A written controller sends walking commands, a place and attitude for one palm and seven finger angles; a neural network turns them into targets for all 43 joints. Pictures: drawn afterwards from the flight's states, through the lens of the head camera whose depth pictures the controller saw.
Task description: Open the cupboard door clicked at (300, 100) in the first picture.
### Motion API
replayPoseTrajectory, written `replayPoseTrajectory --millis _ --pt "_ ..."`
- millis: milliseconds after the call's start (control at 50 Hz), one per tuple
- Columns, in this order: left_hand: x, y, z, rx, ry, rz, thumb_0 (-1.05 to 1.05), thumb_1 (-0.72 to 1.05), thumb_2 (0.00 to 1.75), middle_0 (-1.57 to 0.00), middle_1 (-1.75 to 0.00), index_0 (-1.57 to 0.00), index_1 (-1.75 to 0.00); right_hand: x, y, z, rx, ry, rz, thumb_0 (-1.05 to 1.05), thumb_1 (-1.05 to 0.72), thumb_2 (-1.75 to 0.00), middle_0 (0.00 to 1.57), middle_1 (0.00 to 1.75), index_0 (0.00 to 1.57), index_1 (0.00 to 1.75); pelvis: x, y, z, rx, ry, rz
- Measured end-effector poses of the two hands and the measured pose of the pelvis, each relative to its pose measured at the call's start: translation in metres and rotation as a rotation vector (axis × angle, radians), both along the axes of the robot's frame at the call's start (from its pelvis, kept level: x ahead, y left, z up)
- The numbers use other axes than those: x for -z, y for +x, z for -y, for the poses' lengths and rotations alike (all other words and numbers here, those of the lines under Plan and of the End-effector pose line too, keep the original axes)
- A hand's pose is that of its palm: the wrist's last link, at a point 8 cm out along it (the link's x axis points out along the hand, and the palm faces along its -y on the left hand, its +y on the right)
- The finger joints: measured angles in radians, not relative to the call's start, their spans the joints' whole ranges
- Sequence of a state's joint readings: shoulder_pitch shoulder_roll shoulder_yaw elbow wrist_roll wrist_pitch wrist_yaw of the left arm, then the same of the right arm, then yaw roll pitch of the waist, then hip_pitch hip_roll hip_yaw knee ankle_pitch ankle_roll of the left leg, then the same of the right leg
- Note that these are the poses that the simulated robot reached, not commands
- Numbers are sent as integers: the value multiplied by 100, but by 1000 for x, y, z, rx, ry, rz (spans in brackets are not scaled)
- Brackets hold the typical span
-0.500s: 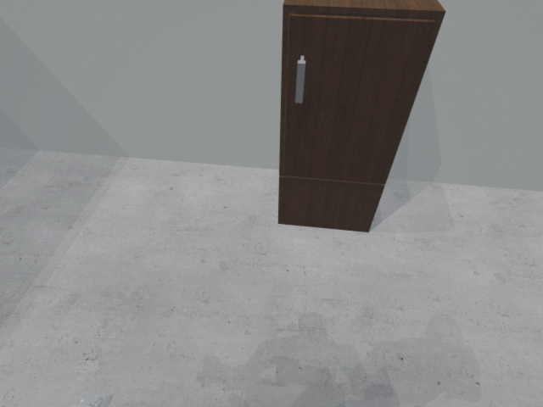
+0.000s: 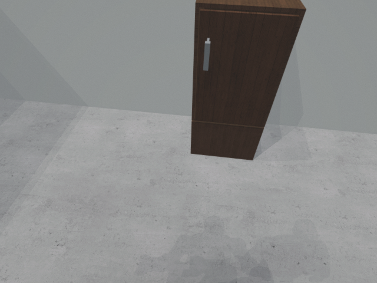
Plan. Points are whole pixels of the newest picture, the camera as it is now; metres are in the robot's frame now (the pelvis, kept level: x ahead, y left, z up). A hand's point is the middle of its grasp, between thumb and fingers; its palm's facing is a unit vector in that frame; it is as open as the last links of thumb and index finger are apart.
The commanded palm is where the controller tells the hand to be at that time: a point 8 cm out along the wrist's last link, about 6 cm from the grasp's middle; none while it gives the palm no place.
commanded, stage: stand and wait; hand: left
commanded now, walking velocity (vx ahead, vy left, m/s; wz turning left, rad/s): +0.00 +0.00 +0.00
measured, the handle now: (207, 54) +1.03 -0.02 -0.01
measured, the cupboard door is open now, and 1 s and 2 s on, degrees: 0 0 0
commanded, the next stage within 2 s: look at it before walking up in 0.32 s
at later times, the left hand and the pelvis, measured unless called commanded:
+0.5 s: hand out of the picture +0.07 +0.25 -0.15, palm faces -0.03 -0.94 -0.33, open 7.4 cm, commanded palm none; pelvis +0.00 +0.00 +0.00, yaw +0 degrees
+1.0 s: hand out of the picture +0.08 +0.25 -0.15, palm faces -0.04 -0.94 -0.33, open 7.4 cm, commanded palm none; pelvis +0.01 +0.00 +0.00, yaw +0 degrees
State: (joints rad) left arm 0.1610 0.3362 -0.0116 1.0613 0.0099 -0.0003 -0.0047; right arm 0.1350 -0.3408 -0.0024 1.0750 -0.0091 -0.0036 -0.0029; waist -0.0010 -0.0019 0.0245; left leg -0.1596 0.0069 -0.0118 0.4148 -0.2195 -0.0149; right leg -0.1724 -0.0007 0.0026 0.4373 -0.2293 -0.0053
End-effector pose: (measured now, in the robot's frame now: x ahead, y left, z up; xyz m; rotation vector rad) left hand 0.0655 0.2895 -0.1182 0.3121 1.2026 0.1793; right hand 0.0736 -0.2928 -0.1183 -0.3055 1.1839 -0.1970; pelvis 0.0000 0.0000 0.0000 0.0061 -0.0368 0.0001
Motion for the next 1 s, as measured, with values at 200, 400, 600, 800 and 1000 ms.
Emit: replayPoseTrajectory --millis 200,400,600,800,1000 --pt "-2 -7 -5 -5 9 -17 0 90 90 -20 -30 -20 -30 3 -20 1 18 2 -46 1 -91 -90 20 30 21 30 -1 -4 -1 0 -1 1" --pt "-2 -1 -4 2 5 -10 0 90 90 -20 -30 -20 -30 3 -18 -3 16 10 -44 1 -91 -90 20 30 21 30 -2 -4 -2 1 0 -5" --pt "-2 4 -3 4 0 -6 0 90 90 -20 -30 -20 -30 1 -7 -4 12 8 -25 1 -91 -90 20 30 21 30 -3 0 -3 3 0 -6" --pt "-1 6 -3 3 1 -18 0 90 90 -20 -30 -20 -30 -1 3 -2 6 2 -24 1 -91 -90 20 30 21 30 -3 5 -2 2 -2 -13" --pt "-2 12 -4 0 4 -20 0 90 90 -20 -30 -20 -30 -2 10 -1 5 -2 -22 1 -91 -90 20 30 21 30 -4 11 -2 3 -1 -13"
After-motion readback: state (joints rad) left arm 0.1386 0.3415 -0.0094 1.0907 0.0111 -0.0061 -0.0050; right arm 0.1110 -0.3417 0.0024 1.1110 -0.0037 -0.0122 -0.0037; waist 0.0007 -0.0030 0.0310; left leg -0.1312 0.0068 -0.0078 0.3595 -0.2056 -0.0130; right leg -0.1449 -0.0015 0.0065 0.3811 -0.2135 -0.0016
